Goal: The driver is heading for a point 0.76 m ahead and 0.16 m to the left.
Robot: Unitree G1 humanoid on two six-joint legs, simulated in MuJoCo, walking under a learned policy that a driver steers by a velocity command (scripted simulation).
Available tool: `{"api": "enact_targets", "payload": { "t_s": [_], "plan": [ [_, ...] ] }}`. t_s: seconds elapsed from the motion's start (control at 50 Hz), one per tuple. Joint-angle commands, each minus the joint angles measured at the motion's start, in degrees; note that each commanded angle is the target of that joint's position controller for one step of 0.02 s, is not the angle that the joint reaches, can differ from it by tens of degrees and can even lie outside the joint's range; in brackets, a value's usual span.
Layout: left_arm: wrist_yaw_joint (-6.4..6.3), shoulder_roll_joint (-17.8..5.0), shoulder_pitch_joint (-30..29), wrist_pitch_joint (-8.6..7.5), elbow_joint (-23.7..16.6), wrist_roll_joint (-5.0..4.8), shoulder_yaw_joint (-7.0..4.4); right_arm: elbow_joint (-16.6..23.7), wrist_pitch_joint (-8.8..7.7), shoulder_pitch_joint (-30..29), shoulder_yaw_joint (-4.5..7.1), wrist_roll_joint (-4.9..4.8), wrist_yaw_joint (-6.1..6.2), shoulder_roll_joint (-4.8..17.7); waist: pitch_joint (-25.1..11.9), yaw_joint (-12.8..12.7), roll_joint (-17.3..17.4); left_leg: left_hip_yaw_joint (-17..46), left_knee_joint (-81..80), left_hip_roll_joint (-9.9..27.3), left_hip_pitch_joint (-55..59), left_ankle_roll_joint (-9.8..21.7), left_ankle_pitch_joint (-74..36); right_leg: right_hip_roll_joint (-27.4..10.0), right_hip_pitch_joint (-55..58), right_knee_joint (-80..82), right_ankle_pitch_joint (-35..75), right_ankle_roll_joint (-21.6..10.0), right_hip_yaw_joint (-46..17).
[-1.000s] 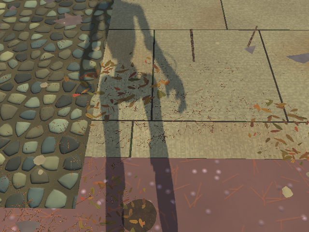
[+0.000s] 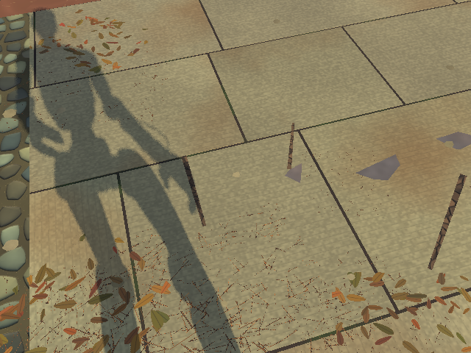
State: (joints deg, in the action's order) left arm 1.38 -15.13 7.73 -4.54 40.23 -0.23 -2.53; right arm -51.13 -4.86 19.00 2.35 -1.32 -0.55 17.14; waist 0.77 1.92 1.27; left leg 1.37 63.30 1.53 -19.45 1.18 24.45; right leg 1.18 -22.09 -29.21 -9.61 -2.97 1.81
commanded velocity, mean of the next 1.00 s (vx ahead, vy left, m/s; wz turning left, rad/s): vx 0.50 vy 0.00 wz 0.01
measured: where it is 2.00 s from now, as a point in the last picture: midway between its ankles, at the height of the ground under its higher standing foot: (241, 250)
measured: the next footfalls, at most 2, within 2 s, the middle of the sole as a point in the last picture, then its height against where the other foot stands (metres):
left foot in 0.40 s outside the picture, level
right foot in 0.94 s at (278, 281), level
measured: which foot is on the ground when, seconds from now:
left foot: up 0.00-0.38, down 0.40-0.94, up 0.96-1.00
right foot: down 0.00-0.42, up 0.44-0.92, down 0.94-1.00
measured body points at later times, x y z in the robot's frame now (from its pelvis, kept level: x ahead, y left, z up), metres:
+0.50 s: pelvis +0.27 +0.05 -0.01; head +0.31 +0.06 +0.44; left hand +0.29 +0.34 -0.14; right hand +0.45 -0.20 -0.10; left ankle +0.35 +0.15 -0.73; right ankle +0.11 -0.09 -0.65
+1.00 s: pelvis +0.54 +0.01 -0.01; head +0.58 -0.01 +0.44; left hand +0.74 +0.26 -0.09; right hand +0.54 -0.28 -0.15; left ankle +0.37 +0.15 -0.69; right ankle +0.64 -0.09 -0.73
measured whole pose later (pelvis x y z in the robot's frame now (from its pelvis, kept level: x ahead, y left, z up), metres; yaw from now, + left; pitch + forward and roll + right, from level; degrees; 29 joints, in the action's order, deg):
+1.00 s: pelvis +0.54 +0.01 -0.01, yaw +2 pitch +2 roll +1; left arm 1.7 -14.8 2.9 -5.4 43.5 0.1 -2.4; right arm -53.2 -3.0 21.1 3.1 -1.1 0.1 16.8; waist 1.7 3.3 0.6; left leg 2.1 47.5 0.2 -9.0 0.8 28.9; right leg -1.2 -26.8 -32.3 -7.8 -2.4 2.6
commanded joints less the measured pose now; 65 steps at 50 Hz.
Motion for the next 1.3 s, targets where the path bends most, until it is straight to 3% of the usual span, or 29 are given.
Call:
{"api": "enact_targets", "payload": {
  "t_s": [0.02, 0.1, 0.2, 0.3, 0.36, 0.4, 0.42, 0.44, 0.46, 0.48, 0.5, 0.52, 0.56, 0.62, 0.74, 0.8, 0.86, 0.9, 0.92, 0.94, 0.96, 0.98, 1.0, 1.02, 1.06, 1.1, 1.16, 1.24, 1.3],
  "plan": [
    [-0.03, -6.4, 5.9, -0.41, -0.8, 0.78, -1.86, 5.5, -1.12, -3.3, 1.66, 0.62, 0.09, 6.3, -3.6, -2.8, -6.1, 2.6, 2.2, 6.2, -19.9, -0.1, -6.3, -15.3, 18.7, 16.2, 5.4, -11.0, -20.5],
    [-0.17, -7.9, 6.0, -1.56, 1.0, 0.18, -2.5, 6.2, 0.77, -4.8, 1.05, 1.18, 0.31, 3.2, -1.3, -0.8, -5.1, 1.9, -5.7, 6.8, -18.4, -1.9, -12.2, -14.3, 12.6, 20.9, 11.3, -12.1, -13.9],
    [-1.11, -9.6, 9.6, -1.09, 3.7, -0.24, -2.88, 8.7, 0.22, -14.7, 0.24, 1.13, -0.46, 1.7, 1.3, -3.9, -4.1, 0.1, -24.0, 4.9, -16.4, -2.1, -28.2, -11.4, 12.3, 22.2, 11.2, -9.3, -6.8],
    [-1.39, -10.8, 14.7, -0.03, 7.2, -0.95, -3.2, 11.7, -0.37, -22.0, 0.15, 0.46, -1.72, 2.6, 2.9, -6.1, -4.3, -0.1, -32.0, 3.1, -16.7, -0.4, -27.6, -14.6, 20.2, 19.2, 10.8, -8.2, -7.3],
    [-1.78, -11.6, 14.5, 0.95, 8.3, -1.01, -3.52, 11.9, -0.73, -20.2, 0.71, 0.55, -2.25, 4.3, 1.4, -4.1, -5.7, -1.3, -34.4, 1.5, -12.6, 1.9, -21.2, -16.1, 25.0, 14.2, 19.4, -6.6, -7.7],
    [-2.06, -10.7, 13.4, 1.56, 8.1, -0.75, -2.99, 8.2, -0.78, -7.6, 2.81, 0.88, -1.67, 8.0, -6.6, 2.3, -5.1, -3.8, -35.9, -1.0, 6.3, 4.8, -21.5, -11.8, 22.0, -0.7, 33.0, -4.0, -3.9],
    [-2.29, -8.1, 14.0, 1.47, 6.7, 0.53, -1.74, 6.3, -0.58, 2.7, 4.08, 1.42, -1.07, 12.3, -15.3, 5.8, 0.9, 7.2, -33.6, 8.9, 23.5, 8.4, -24.6, -8.3, 10.9, -18.2, 19.2, -1.8, -1.2],
    [-1.65, -1.2, 21.4, 0.25, 6.3, 0.29, 0.15, 5.1, -0.09, 5.3, 4.84, 1.2, -1.28, 15.7, -21.6, 1.9, 16.3, 34.1, -39.9, 20.5, 41.9, 17.3, -10.9, 2.2, -12.5, -37.5, -18.7, 1.9, -1.7],
    [-1.35, -7.1, 17.5, -0.88, 6.9, -0.75, -1.05, 5.6, -0.04, 5.3, 3.33, 0.48, -1.34, 10.2, -20.3, 4.7, 10.5, 38.7, -44.8, 19.8, 41.0, 15.9, -2.6, 0.1, -19.0, -44.0, -24.0, 1.3, -9.3],
    [-1.08, -9.7, 12.1, -1.56, 5.1, -2.08, -1.87, 6.2, -0.14, 1.4, 2.67, 0.62, -1.15, 8.3, -12.2, 4.2, 7.6, 30.8, -46.0, 18.2, 34.2, 13.6, -3.5, -2.7, -22.7, -44.7, -19.2, 0.5, -8.3],
    [-1.37, -9.2, 9.0, -1.73, 4.4, -1.88, -1.7, 6.9, -0.16, -2.5, 2.39, 1.02, -1.09, 7.5, -7.6, 2.5, 3.2, 24.8, -47.2, 16.2, 26.3, 12.6, -9.0, -5.6, -21.2, -42.3, -13.9, 0.5, -6.4],
    [-1.6, -8.8, 7.5, -1.58, 4.1, -0.93, -1.91, 7.2, -0.27, -5.2, 2.06, 1.52, -1.19, 6.1, -4.3, 1.0, 1.9, 20.7, -48.9, 14.5, 19.5, 12.5, -14.5, -7.2, -19.2, -39.1, -10.7, 0.8, -6.0],
    [-1.64, -7.0, 9.7, -0.41, 4.8, -0.64, -1.93, 7.2, -0.75, -7.0, 1.63, 2.06, -1.31, 4.4, -3.6, -1.9, 3.9, 15.7, -52.0, 12.2, 13.0, 12.3, -19.5, -9.0, -13.2, -35.6, -7.5, 1.3, -6.5],
    [-1.9, -5.1, 7.6, 0.81, 4.1, -0.13, -1.52, 5.9, -1.35, -6.0, 2.16, 1.45, -0.91, 6.0, -1.3, -2.6, 2.8, 11.0, -55.5, 11.8, 9.8, 13.4, -23.5, -9.8, -14.6, -29.5, -3.5, 2.9, -5.6],
    [-1.02, -3.3, -3.6, 0.05, 1.5, -0.13, -0.65, 3.5, -0.55, -1.6, 2.63, 0.81, 0.3, 7.9, 1.5, 0.8, 1.8, 2.9, -56.9, 8.8, 11.0, 10.6, -25.0, -7.7, -13.8, -9.3, 13.7, 3.8, -3.2],
    [-0.2, -3.5, -8.5, -0.32, 0.0, -0.62, -0.43, 1.7, 0.1, 1.9, 2.82, 0.38, 0.41, 8.5, 2.7, 2.7, 1.9, 2.8, -55.6, 10.4, 14.8, 10.4, -23.9, -6.5, -13.4, -4.1, 14.5, 3.4, -2.5],
    [0.73, -4.7, -10.5, -0.73, -1.3, -0.77, -0.63, 0.5, 1.03, 2.7, 3.19, 0.06, 0.69, 9.1, 3.2, 2.1, 2.6, 3.8, -52.4, 13.2, 20.4, 9.4, -26.4, -5.8, -13.7, -0.8, 9.7, 1.5, -3.0],
    [0.92, -6.2, -7.5, -1.01, -0.7, -0.63, -1.26, 0.3, 1.59, 2.0, 3.46, -0.09, 0.9, 9.7, 1.5, -0.2, 3.5, 4.3, -48.1, 13.6, 21.8, 8.2, -34.1, -4.4, -7.7, 0.8, 5.7, 0.0, -2.0],
    [0.7, -7.7, -1.8, -1.17, 0.9, -0.41, -2.21, 0.4, 1.88, 0.9, 3.32, -0.2, 0.98, 9.5, -1.6, -3.7, 3.3, 3.1, -41.5, 11.7, 20.7, 7.1, -42.1, -2.7, 0.7, 2.8, 5.6, -1.2, -0.6],
    [0.13, -10.9, 7.9, -1.25, 3.6, -0.04, -3.72, 0.9, 1.97, 1.0, 2.51, 0.3, 1.04, 7.5, -8.4, -7.7, 1.7, 1.1, -29.8, 8.3, 15.0, 5.4, -41.5, -4.3, 15.7, 1.4, 6.9, -3.1, -2.0],
    [-0.42, -16.6, 16.0, -1.08, 4.8, 1.16, -5.12, 2.8, 1.3, 5.0, 0.8, 1.24, 0.79, 2.3, -18.3, -8.2, -8.4, -2.5, -8.1, 1.5, -4.7, 1.7, -22.7, -18.8, 38.8, 0.5, 4.3, -9.5, -20.7],
    [-0.22, -15.5, 18.2, -0.63, 5.5, 0.57, -4.76, 2.2, 0.22, 7.8, 0.03, 0.75, 0.65, 0.1, -23.7, -7.9, -17.4, 2.6, 4.2, -4.3, -17.4, 0.4, 9.8, -25.4, 45.6, 8.9, -6.4, -13.6, -40.0],
    [-0.37, -10.9, 15.9, -0.67, 5.3, 0.19, -3.44, 2.5, -0.29, 3.0, 1.81, -0.96, 0.47, 6.4, -16.2, -8.9, -11.4, 6.7, 9.7, -1.1, -22.9, 1.0, 8.0, -23.5, 39.8, 11.1, -12.9, -10.9, -35.7],
    [-0.54, -9.2, 11.6, -0.78, 4.8, 0.01, -2.82, 3.8, -0.46, -0.9, 2.25, -1.57, 0.52, 7.5, -9.2, -7.7, -9.4, 5.2, 9.2, 1.7, -24.4, 1.6, 2.3, -22.0, 31.8, 12.8, -11.6, -8.8, -27.8],
    [-0.42, -5.7, 4.9, -1.3, 4.5, 0.54, -1.87, 3.6, 0.45, -2.1, 2.77, -0.64, 1.03, 6.3, -2.8, -4.1, -7.8, 4.7, 4.1, 5.4, -19.6, 1.1, -6.1, -17.9, 19.3, 17.3, -4.5, -6.8, -17.2],
    [-0.17, -4.8, 2.5, -2.03, 5.2, 1.44, -1.69, 2.8, 1.98, 0.1, 2.71, -0.38, 1.31, 3.7, -1.2, -1.5, -7.6, 4.5, 2.3, 5.5, -13.6, 0.1, -8.3, -15.8, 12.8, 19.0, 11.6, -7.1, -10.4],
    [-0.59, -6.4, 2.2, -2.4, 7.1, 1.61, -2.12, 3.6, 3.0, -0.3, 2.54, 0.76, 1.72, 1.8, -0.7, 0.5, -5.8, 3.8, -4.1, 4.0, -13.0, -1.7, -11.9, -15.0, 10.8, 17.8, 34.4, -8.5, -2.2],
    [-1.94, -7.3, 3.1, -1.11, 9.2, 0.98, -2.02, 5.5, 2.52, -7.6, 1.18, 1.53, 0.57, -0.7, -1.4, -1.7, -5.5, -0.5, -22.6, 3.3, -7.8, -1.9, -24.7, -12.0, 11.4, 17.4, 36.1, -7.3, 3.7],
    [-2.11, -8.8, 5.6, 0.01, 11.5, 0.28, -2.3, 6.7, 2.52, -11.0, 1.26, 1.54, -0.01, 0.6, -2.5, -3.1, -5.2, -0.7, -28.2, 2.2, -6.6, -1.3, -25.1, -14.0, 16.9, 14.9, 35.8, -7.6, 2.1]
  ]
}}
